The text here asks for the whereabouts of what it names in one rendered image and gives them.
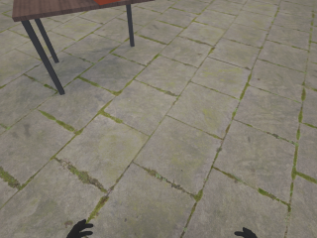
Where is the robot right hand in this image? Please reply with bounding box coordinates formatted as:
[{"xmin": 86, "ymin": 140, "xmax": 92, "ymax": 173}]
[{"xmin": 234, "ymin": 227, "xmax": 258, "ymax": 238}]

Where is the table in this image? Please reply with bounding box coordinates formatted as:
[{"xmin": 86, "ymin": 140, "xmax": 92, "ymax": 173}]
[{"xmin": 12, "ymin": 0, "xmax": 155, "ymax": 95}]

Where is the robot left hand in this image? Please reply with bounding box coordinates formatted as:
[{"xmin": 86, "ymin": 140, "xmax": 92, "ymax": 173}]
[{"xmin": 66, "ymin": 219, "xmax": 94, "ymax": 238}]

